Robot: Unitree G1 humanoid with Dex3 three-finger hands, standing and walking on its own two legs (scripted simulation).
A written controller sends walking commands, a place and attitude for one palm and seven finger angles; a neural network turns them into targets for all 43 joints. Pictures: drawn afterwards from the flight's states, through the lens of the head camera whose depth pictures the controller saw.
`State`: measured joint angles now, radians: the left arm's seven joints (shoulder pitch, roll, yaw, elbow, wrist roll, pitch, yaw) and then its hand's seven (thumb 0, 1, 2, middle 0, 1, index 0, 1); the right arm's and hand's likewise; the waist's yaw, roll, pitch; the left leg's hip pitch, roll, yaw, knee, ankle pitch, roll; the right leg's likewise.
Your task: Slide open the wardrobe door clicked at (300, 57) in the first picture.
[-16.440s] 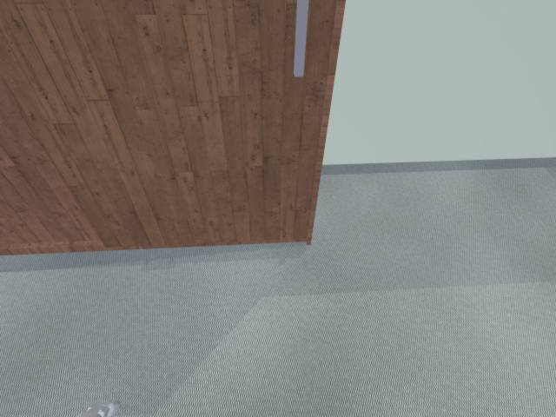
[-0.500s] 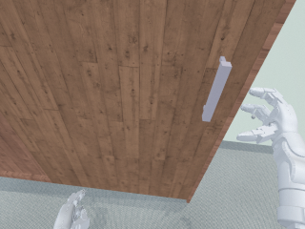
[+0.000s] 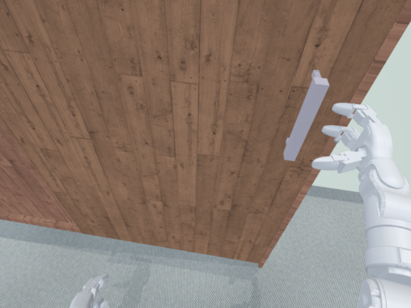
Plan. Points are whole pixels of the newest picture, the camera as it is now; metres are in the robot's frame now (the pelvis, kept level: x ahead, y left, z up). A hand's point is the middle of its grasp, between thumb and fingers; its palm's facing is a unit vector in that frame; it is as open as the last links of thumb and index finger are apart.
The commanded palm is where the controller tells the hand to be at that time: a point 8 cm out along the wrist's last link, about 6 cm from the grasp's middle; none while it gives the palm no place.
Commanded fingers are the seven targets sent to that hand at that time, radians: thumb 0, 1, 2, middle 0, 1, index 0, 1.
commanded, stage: move the hooked fingers beside the handle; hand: right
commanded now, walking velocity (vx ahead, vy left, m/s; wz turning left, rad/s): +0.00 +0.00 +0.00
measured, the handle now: (301, 118) +0.47 -0.15 +0.16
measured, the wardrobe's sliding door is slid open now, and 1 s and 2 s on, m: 0.00 0.00 0.00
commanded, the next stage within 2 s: feel for the door with the fingertips in 0.68 s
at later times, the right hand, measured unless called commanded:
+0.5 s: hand (334, 145) +0.39 -0.20 +0.17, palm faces +0.09 +1.00 +0.00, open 14.0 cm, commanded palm +0.36 -0.25 +0.16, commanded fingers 0.00 0.50 -0.30 0.30 1.20 0.30 1.20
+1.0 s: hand (331, 145) +0.38 -0.19 +0.17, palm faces +0.08 +1.00 +0.00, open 14.0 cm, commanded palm +0.36 -0.23 +0.16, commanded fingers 0.00 0.50 -0.30 0.30 1.20 0.30 1.20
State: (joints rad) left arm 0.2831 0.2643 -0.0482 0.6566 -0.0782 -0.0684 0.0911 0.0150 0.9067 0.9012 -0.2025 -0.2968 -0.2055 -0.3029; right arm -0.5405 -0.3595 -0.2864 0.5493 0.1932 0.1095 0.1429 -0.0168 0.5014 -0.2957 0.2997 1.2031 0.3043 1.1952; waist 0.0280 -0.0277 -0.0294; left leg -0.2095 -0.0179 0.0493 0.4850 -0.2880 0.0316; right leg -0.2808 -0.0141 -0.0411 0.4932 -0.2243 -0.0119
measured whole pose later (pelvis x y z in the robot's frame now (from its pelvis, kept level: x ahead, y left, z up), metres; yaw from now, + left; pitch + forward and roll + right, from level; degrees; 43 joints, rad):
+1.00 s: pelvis +0.00 +0.00 +0.00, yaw -1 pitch +0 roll +0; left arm 0.27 0.26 -0.04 0.65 -0.08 -0.06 0.09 0.02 0.91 0.90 -0.20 -0.30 -0.21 -0.30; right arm -0.49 -0.30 -0.23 0.45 0.21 0.12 0.12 -0.02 0.50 -0.30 0.30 1.20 0.30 1.20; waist 0.01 -0.03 -0.03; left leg -0.20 -0.02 0.06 0.48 -0.28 0.03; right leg -0.28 -0.01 -0.03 0.50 -0.22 -0.01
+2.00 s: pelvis +0.00 +0.00 +0.00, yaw +0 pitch +1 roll +0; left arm 0.30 0.25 -0.04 0.67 -0.06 -0.04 0.07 0.01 0.91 0.90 -0.20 -0.30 -0.21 -0.30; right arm -0.64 -0.29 -0.23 0.64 0.17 0.06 0.07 -0.02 0.50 -0.30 0.35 1.24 0.35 1.24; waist 0.02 -0.03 -0.05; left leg -0.23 -0.02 0.05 0.49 -0.28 0.03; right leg -0.31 -0.01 -0.03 0.51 -0.23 -0.02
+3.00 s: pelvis +0.00 +0.00 +0.00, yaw +0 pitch +1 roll +0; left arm 0.27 0.24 -0.04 0.66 -0.05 -0.01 0.07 0.01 0.91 0.90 -0.20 -0.30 -0.20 -0.30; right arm -0.57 -0.20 -0.17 0.52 0.16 0.11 -0.01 -0.02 0.50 -0.30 0.30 1.20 0.30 1.20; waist 0.02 -0.03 -0.05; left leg -0.19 -0.02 0.05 0.47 -0.29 0.03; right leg -0.27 -0.02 -0.04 0.49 -0.23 -0.01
